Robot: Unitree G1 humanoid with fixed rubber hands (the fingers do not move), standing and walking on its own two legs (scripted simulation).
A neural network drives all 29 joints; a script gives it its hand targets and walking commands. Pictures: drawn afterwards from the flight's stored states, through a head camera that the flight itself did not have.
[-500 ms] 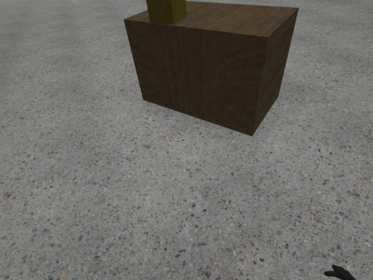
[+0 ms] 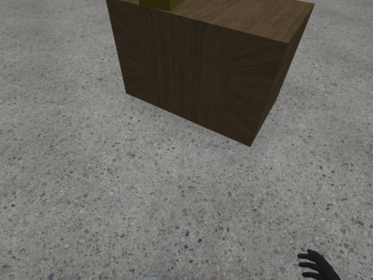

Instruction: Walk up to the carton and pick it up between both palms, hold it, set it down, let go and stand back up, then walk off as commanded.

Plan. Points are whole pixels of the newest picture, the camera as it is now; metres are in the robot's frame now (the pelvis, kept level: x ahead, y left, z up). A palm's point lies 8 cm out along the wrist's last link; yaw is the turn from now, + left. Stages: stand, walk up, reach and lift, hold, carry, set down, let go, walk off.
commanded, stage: walk up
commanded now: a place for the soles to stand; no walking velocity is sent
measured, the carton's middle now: out of the picture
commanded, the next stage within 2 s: none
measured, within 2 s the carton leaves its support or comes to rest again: neither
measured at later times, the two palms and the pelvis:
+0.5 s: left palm (104, 176) +0.40 +0.27 -0.09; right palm (327, 230) +0.29 -0.34 -0.11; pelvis +0.28 -0.02 -0.02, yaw -11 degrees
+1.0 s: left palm (104, 113) +0.66 +0.35 -0.09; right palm (281, 148) +0.50 -0.24 -0.04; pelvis +0.50 +0.07 +0.01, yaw -18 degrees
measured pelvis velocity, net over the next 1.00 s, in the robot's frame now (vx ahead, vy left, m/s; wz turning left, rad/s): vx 0.50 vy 0.07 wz -0.32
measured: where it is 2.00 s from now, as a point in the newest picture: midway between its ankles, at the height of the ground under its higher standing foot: (173, 184)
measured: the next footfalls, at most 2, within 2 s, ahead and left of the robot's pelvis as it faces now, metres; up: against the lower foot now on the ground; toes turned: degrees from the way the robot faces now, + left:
right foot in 0.46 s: +0.39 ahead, -0.18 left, +0.00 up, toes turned -11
left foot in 0.84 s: +0.61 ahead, +0.14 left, +0.00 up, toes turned -10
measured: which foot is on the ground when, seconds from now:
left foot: down 0.00-0.48, up 0.50-0.82, down 0.84-1.00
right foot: up 0.00-0.44, down 0.46-0.84, up 0.86-1.00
